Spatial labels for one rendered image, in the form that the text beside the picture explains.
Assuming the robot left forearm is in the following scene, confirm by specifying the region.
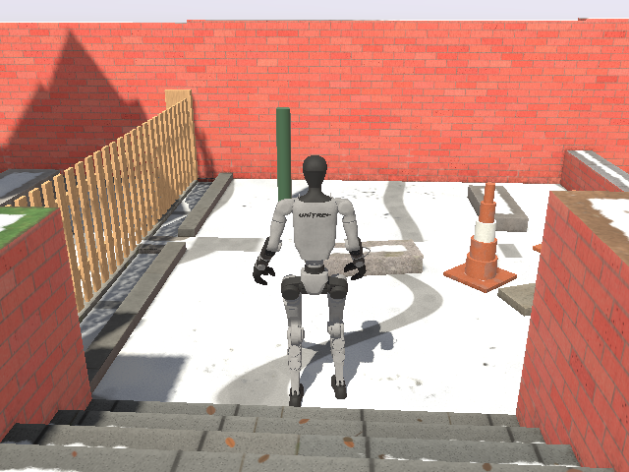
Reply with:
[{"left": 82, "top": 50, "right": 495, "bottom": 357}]
[{"left": 256, "top": 237, "right": 275, "bottom": 270}]

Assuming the robot left hand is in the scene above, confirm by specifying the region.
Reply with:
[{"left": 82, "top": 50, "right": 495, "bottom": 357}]
[{"left": 253, "top": 264, "right": 275, "bottom": 285}]

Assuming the right robot upper arm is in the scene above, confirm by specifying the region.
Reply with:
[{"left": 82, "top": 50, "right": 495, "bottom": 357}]
[{"left": 335, "top": 198, "right": 360, "bottom": 252}]

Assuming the left robot upper arm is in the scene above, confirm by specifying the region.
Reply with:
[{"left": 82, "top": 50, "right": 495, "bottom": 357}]
[{"left": 266, "top": 198, "right": 295, "bottom": 253}]

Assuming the robot right forearm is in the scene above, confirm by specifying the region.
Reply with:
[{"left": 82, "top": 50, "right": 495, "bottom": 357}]
[{"left": 349, "top": 237, "right": 365, "bottom": 267}]

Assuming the robot right hand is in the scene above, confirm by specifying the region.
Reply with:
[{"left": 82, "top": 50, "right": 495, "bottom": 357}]
[{"left": 344, "top": 263, "right": 366, "bottom": 280}]

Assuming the right robot foot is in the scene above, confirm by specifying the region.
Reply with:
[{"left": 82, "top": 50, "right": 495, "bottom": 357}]
[{"left": 331, "top": 375, "right": 347, "bottom": 399}]

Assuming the humanoid robot head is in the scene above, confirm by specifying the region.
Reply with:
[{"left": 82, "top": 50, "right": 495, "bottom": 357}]
[{"left": 298, "top": 155, "right": 332, "bottom": 203}]

